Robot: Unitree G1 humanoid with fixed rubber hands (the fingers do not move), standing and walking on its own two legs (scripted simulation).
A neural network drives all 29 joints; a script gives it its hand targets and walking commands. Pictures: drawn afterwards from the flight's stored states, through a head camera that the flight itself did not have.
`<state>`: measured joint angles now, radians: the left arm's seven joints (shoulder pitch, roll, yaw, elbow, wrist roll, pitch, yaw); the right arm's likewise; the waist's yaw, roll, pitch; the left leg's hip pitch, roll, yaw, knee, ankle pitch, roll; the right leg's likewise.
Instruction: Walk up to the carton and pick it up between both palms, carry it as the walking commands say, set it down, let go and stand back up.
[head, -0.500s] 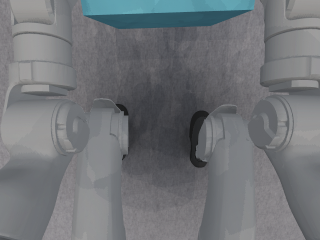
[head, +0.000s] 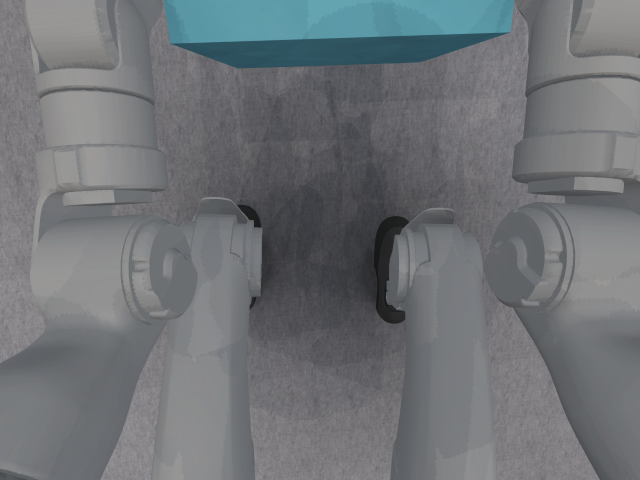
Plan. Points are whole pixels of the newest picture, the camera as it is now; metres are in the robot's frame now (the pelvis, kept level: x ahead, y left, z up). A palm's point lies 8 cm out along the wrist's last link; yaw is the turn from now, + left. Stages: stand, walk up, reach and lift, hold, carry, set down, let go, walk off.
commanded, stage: reach and lift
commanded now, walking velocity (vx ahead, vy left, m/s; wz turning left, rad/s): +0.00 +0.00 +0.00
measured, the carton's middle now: out of the picture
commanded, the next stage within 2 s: none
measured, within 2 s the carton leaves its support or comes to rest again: neither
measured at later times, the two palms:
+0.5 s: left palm out of the picture +0.54 +0.18 -0.02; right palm out of the picture +0.56 -0.14 -0.01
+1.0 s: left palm out of the picture +0.51 +0.18 +0.05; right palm out of the picture +0.54 -0.14 +0.06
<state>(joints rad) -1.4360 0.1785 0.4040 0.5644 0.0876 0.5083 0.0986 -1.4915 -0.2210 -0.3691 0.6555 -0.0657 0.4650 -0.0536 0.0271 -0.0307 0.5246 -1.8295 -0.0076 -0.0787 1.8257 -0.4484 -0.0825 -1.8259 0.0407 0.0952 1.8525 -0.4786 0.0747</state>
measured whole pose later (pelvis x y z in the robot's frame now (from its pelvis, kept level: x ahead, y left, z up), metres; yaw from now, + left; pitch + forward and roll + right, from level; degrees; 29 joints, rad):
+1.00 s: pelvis +0.00 +0.00 +0.11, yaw +0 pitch +16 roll +0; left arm -1.20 0.11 0.39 0.48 0.12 0.50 0.08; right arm -1.26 -0.11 -0.41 0.55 -0.12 0.47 -0.03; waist 0.04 -0.03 0.52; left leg -1.36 -0.01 -0.09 1.46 -0.38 -0.08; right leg -1.36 0.03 0.08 1.48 -0.41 0.06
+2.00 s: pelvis +0.10 +0.00 +0.25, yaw -1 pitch +19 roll +1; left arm -0.60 -0.12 0.46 0.47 0.38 0.47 -0.06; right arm -0.65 0.13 -0.44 0.54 -0.35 0.45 0.06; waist 0.04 -0.02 -0.08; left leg -0.86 0.02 -0.06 0.79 -0.27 -0.05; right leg -0.87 0.02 0.10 0.83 -0.30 0.04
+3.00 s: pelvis +0.13 +0.00 +0.30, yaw +0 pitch -5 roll +0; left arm -0.25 -0.14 0.23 0.17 0.29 0.74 -0.02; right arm -0.29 0.15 -0.26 0.24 -0.27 0.69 0.06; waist 0.04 -0.01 0.03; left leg -0.09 0.02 -0.06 0.33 -0.15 -0.04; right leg -0.09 -0.01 0.09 0.36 -0.18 0.03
